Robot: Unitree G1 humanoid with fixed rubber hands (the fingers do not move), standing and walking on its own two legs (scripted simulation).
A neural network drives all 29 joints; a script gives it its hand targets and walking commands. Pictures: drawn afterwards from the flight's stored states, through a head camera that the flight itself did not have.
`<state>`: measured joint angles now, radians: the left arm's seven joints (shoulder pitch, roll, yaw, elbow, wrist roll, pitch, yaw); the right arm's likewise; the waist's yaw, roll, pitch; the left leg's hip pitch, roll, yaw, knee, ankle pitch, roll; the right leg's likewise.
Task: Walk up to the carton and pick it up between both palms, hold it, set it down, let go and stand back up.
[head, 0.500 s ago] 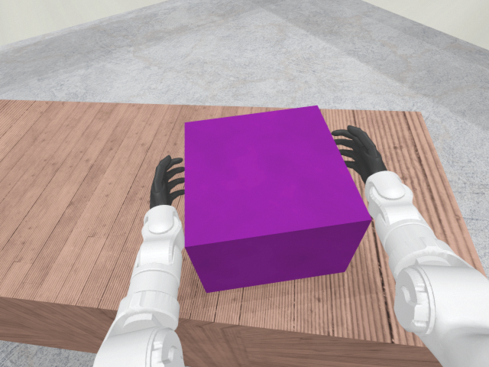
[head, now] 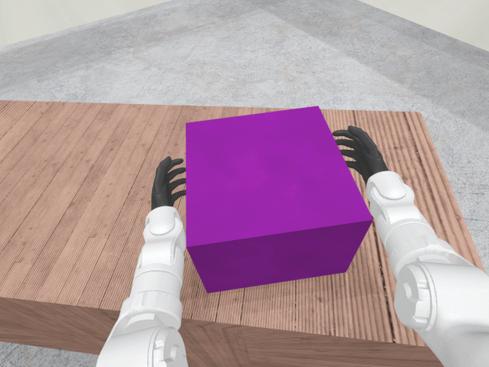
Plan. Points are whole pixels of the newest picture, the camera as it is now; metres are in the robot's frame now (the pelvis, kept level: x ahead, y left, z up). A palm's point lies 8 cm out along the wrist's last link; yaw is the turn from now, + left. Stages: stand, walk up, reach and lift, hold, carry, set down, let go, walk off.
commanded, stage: set down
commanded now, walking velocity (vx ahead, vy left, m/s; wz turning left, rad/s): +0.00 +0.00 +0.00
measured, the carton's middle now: (264, 196) +0.44 +0.02 +0.01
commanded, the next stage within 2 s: none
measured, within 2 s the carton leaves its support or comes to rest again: neither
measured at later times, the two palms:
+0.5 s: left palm (165, 205) +0.38 +0.19 +0.06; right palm (371, 169) +0.44 -0.16 +0.08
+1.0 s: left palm (165, 215) +0.37 +0.19 +0.04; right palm (376, 154) +0.47 -0.18 +0.09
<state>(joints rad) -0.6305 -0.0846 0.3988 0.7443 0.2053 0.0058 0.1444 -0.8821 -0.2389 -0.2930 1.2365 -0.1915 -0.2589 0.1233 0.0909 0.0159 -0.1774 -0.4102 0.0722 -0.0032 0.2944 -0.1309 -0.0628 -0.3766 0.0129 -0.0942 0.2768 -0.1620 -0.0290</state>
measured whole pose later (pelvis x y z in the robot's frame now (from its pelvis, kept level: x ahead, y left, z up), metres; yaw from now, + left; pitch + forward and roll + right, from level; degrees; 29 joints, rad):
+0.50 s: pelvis +0.00 +0.00 +0.00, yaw +0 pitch +15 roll +0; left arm -0.63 -0.10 0.44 0.75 0.21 -0.03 0.13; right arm -0.88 -0.24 -0.33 1.24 -0.22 -0.27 0.14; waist 0.09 0.02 -0.18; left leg -0.41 0.07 0.01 0.29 -0.14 -0.06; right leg -0.38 0.01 -0.09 0.28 -0.16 -0.03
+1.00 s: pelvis -0.02 +0.00 -0.01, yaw +0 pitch +21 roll -1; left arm -0.70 -0.01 0.16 0.90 0.09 -0.06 0.22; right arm -1.03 -0.41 -0.06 1.36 0.25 -0.25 0.14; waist 0.17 0.02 -0.22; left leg -0.58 0.08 0.01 0.33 -0.12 -0.06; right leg -0.55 0.01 -0.09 0.31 -0.14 -0.03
